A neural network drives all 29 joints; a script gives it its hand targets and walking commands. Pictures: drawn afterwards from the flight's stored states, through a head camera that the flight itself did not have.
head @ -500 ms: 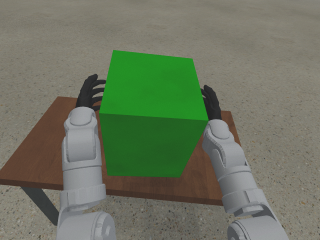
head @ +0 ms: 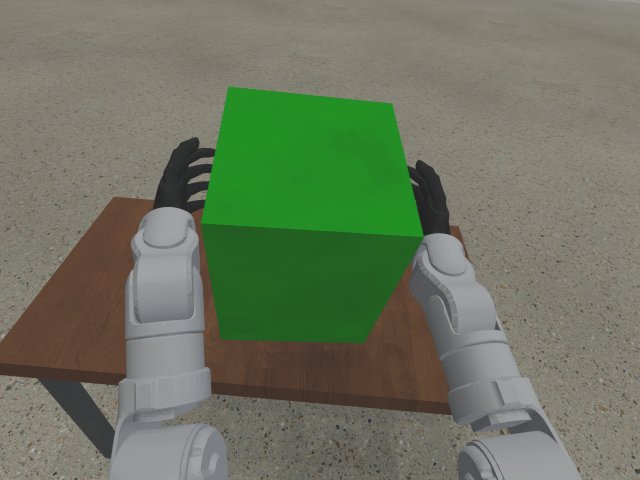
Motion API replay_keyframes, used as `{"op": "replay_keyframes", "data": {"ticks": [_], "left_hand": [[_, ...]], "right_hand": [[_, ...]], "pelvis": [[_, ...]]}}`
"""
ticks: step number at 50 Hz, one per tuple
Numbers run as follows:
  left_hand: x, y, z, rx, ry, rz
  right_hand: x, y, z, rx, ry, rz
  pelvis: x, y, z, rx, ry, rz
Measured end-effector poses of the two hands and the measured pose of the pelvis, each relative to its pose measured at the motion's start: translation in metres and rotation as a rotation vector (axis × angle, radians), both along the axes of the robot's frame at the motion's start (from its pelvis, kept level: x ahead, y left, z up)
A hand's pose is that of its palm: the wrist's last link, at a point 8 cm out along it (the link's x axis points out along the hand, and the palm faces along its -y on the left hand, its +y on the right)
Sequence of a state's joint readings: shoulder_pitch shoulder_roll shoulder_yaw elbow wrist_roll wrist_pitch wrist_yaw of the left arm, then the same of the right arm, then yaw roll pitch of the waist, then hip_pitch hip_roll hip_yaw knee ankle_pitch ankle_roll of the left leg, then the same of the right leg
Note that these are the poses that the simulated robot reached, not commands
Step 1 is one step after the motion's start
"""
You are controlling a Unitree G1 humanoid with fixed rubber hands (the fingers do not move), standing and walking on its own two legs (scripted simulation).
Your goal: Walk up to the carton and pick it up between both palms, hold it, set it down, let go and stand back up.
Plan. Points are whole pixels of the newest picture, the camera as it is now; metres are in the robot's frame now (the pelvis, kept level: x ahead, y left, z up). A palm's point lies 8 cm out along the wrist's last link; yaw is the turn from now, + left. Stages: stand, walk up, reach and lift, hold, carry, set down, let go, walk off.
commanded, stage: hold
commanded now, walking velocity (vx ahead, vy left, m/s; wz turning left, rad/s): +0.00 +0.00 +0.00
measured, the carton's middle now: (302, 227) +0.41 +0.01 +0.15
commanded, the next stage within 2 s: none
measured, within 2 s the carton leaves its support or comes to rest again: neither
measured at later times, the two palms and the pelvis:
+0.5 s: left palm (176, 217) +0.37 +0.15 +0.19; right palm (424, 237) +0.36 -0.14 +0.17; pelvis +0.00 +0.00 +0.00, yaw +0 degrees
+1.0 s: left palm (177, 219) +0.37 +0.15 +0.19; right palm (424, 236) +0.36 -0.14 +0.17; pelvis +0.01 +0.00 +0.00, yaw -1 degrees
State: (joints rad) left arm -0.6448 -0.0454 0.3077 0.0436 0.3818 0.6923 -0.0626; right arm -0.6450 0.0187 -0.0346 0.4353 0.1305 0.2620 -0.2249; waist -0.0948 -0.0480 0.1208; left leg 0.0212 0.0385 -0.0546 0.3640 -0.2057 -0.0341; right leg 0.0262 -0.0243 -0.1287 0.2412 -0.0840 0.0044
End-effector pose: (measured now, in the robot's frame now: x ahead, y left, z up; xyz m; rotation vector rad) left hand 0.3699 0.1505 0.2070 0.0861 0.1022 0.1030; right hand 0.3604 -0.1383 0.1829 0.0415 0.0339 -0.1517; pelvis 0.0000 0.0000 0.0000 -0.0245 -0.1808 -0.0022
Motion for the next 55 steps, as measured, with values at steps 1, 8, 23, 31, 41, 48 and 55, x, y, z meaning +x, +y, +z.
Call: {"op": "replay_keyframes", "data": {"ticks": [1,8,23,31,41,48,55], "left_hand": [[0.001,-0.001,-0.001,0.004,0.012,0.0],[0.003,0.001,-0.023,-0.026,0.091,0.015],[0.005,0.003,-0.015,-0.034,0.074,-0.004],[0.006,0.003,-0.015,-0.035,0.056,-0.014],[0.005,0.004,-0.016,-0.029,0.057,-0.008],[0.004,0.003,-0.018,-0.026,0.06,-0.006],[0.004,0.001,-0.017,-0.024,0.059,-0.005]], "right_hand": [[0.001,-0.001,-0.001,-0.004,0.012,0.001],[0.004,0.002,-0.025,-0.008,0.087,0.014],[0.001,0.003,-0.014,0.012,0.064,-0.007],[0.0,0.002,-0.011,-0.004,0.044,-0.018],[0.001,0.004,-0.01,-0.003,0.042,-0.01],[0.001,0.003,-0.012,0.0,0.043,-0.008],[0.001,0.001,-0.012,0.001,0.042,-0.008]], "pelvis": [[0.0,0.0,0.0,0.001,-0.005,-0.001],[0.001,-0.004,0.001,0.009,0.01,0.002],[0.0,-0.003,0.001,0.008,0.004,0.007],[0.003,0.003,0.001,0.006,0.003,-0.014],[0.006,0.005,0.001,0.004,-0.003,-0.017],[0.007,0.004,0.001,0.003,-0.005,-0.015],[0.006,0.002,0.001,0.004,-0.004,-0.013]]}}
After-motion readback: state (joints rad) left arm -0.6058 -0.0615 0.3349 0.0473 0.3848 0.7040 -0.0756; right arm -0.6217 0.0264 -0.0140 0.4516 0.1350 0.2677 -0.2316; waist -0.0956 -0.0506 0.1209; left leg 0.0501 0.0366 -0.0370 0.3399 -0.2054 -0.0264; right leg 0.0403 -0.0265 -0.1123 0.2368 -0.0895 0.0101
